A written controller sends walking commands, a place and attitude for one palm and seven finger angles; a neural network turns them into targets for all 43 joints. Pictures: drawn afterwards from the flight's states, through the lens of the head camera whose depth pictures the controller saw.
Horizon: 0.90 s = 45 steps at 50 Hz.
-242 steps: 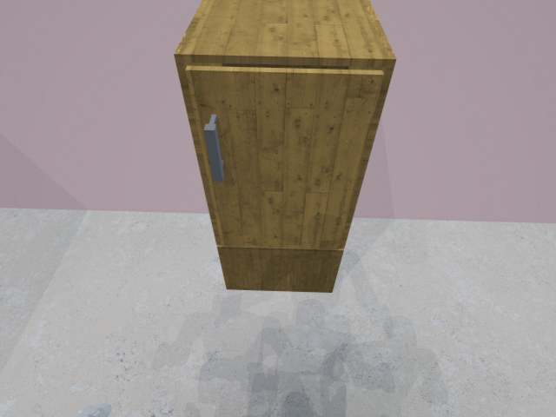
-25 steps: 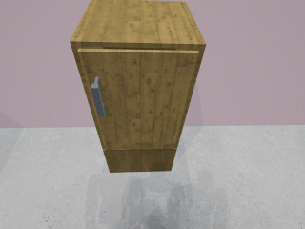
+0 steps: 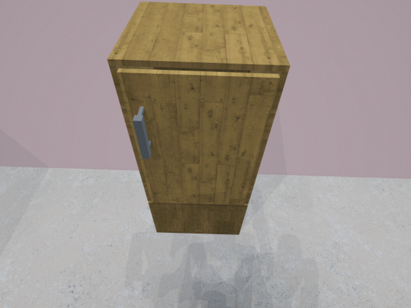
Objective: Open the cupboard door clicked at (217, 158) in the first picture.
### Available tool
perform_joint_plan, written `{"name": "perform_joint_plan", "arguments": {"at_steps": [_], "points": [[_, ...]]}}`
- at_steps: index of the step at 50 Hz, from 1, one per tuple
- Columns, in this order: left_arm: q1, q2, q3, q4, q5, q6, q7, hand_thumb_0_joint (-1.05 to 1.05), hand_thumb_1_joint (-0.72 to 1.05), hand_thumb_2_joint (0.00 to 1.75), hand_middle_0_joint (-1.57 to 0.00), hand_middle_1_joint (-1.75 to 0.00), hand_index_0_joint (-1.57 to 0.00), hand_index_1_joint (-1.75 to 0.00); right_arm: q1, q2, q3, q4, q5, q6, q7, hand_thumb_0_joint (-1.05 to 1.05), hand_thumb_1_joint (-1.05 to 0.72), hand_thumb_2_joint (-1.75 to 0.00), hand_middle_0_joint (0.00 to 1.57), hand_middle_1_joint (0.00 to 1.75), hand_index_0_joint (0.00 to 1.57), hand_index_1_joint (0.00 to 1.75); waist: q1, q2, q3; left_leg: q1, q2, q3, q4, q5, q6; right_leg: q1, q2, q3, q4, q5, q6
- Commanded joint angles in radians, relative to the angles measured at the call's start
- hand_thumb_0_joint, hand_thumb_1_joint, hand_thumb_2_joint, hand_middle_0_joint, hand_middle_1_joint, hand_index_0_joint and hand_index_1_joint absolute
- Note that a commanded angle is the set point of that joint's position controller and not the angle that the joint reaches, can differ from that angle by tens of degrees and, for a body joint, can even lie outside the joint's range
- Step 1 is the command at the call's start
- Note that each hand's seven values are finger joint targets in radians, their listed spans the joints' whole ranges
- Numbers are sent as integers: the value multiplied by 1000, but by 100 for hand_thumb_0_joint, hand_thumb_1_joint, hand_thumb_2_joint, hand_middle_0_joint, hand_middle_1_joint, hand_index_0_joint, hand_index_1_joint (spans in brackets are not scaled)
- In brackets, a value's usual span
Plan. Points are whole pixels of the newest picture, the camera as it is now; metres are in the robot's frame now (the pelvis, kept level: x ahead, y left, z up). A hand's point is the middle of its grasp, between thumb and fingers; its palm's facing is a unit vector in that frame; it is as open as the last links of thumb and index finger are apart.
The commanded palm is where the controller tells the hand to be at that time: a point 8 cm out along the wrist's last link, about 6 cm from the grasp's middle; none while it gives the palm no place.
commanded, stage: come to a stop and stand still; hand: left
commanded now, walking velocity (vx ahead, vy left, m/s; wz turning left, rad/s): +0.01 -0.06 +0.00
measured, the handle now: (144, 133) +0.54 +0.21 -0.01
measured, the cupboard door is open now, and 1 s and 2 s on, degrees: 0 0 0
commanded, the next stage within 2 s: look again from close up in 0.52 s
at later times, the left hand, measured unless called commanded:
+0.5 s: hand out of the picture -0.03 +0.13 -0.17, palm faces +0.07 -0.99 -0.13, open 7.4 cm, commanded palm none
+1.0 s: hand out of the picture +0.03 +0.17 -0.17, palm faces +0.03 -0.97 -0.24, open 7.4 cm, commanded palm none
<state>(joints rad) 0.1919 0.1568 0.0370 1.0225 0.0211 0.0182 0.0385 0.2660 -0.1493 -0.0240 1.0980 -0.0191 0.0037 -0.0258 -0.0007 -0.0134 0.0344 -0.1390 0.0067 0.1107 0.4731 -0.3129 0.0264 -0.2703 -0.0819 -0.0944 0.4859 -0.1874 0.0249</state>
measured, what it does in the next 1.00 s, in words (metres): stands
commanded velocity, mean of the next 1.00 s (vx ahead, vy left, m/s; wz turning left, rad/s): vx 0.00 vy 0.00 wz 0.00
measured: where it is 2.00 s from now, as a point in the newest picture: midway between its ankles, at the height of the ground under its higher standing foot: outside the picture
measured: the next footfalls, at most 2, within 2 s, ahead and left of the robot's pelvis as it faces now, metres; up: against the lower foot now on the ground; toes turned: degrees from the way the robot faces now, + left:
none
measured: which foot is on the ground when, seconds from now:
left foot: down 0.00-1.00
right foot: down 0.00-1.00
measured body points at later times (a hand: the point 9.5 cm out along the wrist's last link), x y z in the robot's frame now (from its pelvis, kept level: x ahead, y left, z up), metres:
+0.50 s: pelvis +0.02 -0.01 +0.01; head +0.03 -0.01 +0.46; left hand -0.03 +0.18 -0.16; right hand -0.01 -0.21 -0.16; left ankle -0.03 +0.10 -0.74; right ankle +0.04 -0.14 -0.74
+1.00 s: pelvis +0.02 -0.01 +0.00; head +0.02 -0.03 +0.45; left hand +0.03 +0.22 -0.15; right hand +0.01 -0.21 -0.17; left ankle -0.03 +0.10 -0.74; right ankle +0.04 -0.13 -0.74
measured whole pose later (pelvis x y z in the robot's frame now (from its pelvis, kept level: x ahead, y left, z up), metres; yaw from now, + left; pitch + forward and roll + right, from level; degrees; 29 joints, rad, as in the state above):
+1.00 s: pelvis +0.02 -0.01 +0.00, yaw +0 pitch -1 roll +1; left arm 0.26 0.15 0.00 1.11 0.01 -0.02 0.03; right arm 0.32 -0.15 0.02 1.08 -0.02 -0.02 -0.03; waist 0.00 0.05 0.03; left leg -0.10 0.01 0.10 0.45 -0.32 0.01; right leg -0.25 -0.08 -0.10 0.51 -0.23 0.01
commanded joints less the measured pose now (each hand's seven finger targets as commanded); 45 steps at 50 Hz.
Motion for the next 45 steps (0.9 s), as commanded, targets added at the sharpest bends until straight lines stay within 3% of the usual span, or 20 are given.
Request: {"name": "perform_joint_plan", "arguments": {"at_steps": [1, 4, 9, 30, 31, 32, 33, 34, 35, 37, 38, 39, 42, 45], "points": [[103, 57, -13, 21, 0, -20, -7, 0, 90, 90, -20, -30, -20, -30, 67, -86, -8, -9, 2, -21, 0, 0, -90, -90, 20, 30, 20, 30, 9, 36, 61, -129, 138, -143, -229, -29, 8, 99, -22, 60, -91, 39, -23], [131, 62, -19, 45, -3, -27, -5, 0, 90, 90, -20, -30, -20, -30, 77, -79, -1, 6, 7, -25, -3, 0, -90, -90, 20, 30, 20, 30, 5, 27, 59, -86, 131, -115, -208, 89, 0, 107, -36, 65, -118, 110, -24], [170, 62, -27, 76, -6, -35, -1, 0, 90, 90, -20, -30, -20, -30, 98, -75, 7, 28, 11, -24, -8, 0, -90, -90, 20, 30, 20, 30, 0, 6, 54, -38, 125, -94, -194, 170, -6, 109, -44, 66, -137, 155, -27], [238, 24, -25, 107, -7, -41, 9, 0, 90, 90, -20, -30, -20, -30, 165, -32, 10, 60, 12, -29, -19, 0, -90, -90, 20, 30, 20, 30, 6, 20, 61, -55, 115, -88, -177, 175, -10, 127, -48, 61, -132, 160, -41], [250, 79, -31, 133, 0, -60, 43, 0, 90, 90, -20, -30, -20, -30, 43, -74, 12, -29, 19, -45, -5, 0, -90, -90, 20, 30, 20, 30, 33, 7, 119, -158, 120, -55, 19, 286, -36, 81, -94, 116, -38, 509, -50], [237, 94, -24, 105, -6, -64, 34, 0, 90, 90, -20, -30, -20, -30, 126, -33, 9, -48, 11, -33, -7, 0, -90, -90, 20, 30, 20, 30, -19, 99, 11, -120, 75, -77, -42, 46, -31, 112, -115, 125, -45, 326, -72], [207, 106, -25, 89, -8, -65, 25, 0, 90, 90, -20, -30, -20, -30, 126, -18, 18, -48, 6, -35, 1, 0, -90, -90, 20, 30, 20, 30, 0, 98, 17, -124, 78, -77, -53, 19, -31, 92, -98, 109, -40, 203, -77], [188, 87, -28, 78, -4, -66, 14, 0, 90, 90, -20, -30, -20, -30, 150, -27, 18, -57, 4, -41, 3, 0, -90, -90, 20, 30, 20, 30, -9, 80, -30, -109, 87, -99, -75, 62, -22, 95, -73, 93, -35, 68, -75], [171, 71, -33, 78, -5, -60, 7, 0, 90, 90, -20, -30, -20, -30, 153, -41, 19, -59, 4, -44, 1, 0, -90, -90, 20, 30, 20, 30, -7, 64, -15, -111, 101, -114, -88, 95, -10, 83, -51, 77, -32, 20, -68], [157, 49, -38, 77, -7, -50, 0, 0, 90, 90, -20, -30, -20, -30, 157, -57, 20, -65, 4, -45, -4, 0, -90, -90, 20, 30, 20, 30, -6, 31, 34, -137, 116, -132, -112, 107, 5, 65, -32, 60, -29, 3, -62], [148, 48, -38, 77, -5, -44, -2, 0, 90, 90, -20, -30, -20, -30, 154, -54, 22, -68, 2, -45, -6, 0, -90, -90, 20, 30, 20, 30, -2, 67, 64, -156, 121, -134, -134, 108, 9, 61, -28, 54, -20, -2, -61], [148, 48, -38, 73, -6, -42, -4, 0, 90, 90, -20, -30, -20, -30, 154, -64, 23, -72, 2, -45, -5, 0, -90, -90, 20, 30, 20, 30, 2, 64, 73, -171, 121, -142, -147, 109, 10, 71, -22, 52, -14, 3, -59], [147, 55, -37, 72, -9, -40, -6, 0, 90, 90, -20, -30, -20, -30, 146, -75, 25, -71, 3, -43, -5, 0, -90, -90, 20, 30, 20, 30, 6, 2, 80, -156, 110, -135, -154, 90, 11, 74, -28, 64, -33, 17, -58], [136, 68, -33, 69, -10, -44, -6, 0, 90, 90, -20, -30, -20, -30, 146, -77, 27, -57, 2, -45, -5, 0, -90, -90, 20, 30, 20, 30, 5, -3, 62, -116, 104, -118, -147, 156, 8, 86, -37, 68, -33, 72, -58]]}}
